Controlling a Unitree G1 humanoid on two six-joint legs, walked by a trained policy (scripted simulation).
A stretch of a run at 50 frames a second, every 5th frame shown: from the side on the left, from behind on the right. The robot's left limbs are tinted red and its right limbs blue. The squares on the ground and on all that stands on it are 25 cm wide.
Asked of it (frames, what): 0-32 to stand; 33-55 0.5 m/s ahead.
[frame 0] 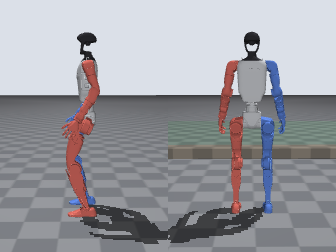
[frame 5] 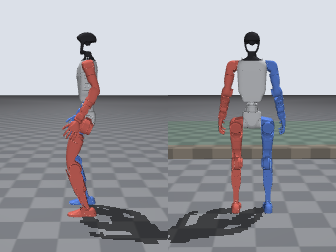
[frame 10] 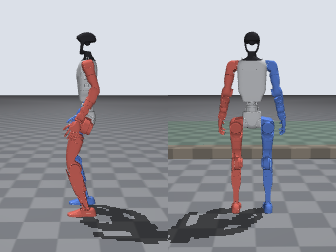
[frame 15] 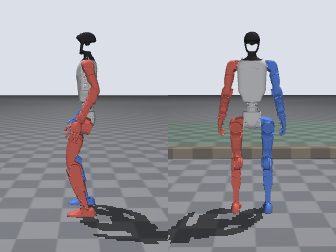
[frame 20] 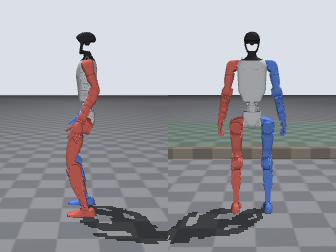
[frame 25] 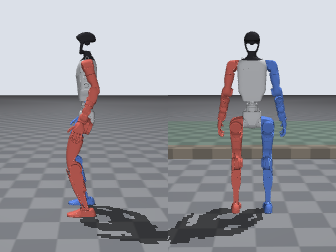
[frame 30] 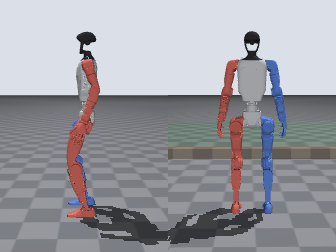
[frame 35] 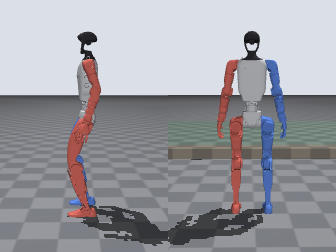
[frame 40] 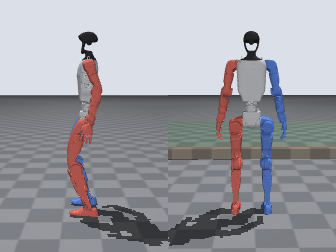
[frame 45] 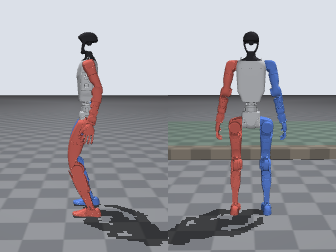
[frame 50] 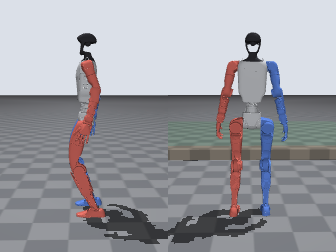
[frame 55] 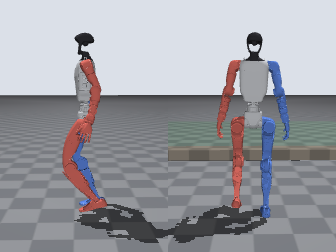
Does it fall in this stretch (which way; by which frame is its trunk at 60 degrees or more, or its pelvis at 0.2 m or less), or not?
no
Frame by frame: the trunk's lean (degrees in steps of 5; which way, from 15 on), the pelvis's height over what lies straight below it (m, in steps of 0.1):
0: 0, 0.8
5: 0, 0.8
10: 0, 0.8
15: 0, 0.8
20: 0, 0.8
25: 0, 0.8
30: 0, 0.8
35: 0, 0.8
40: 0, 0.8
45: 0, 0.8
50: 0, 0.8
55: 0, 0.8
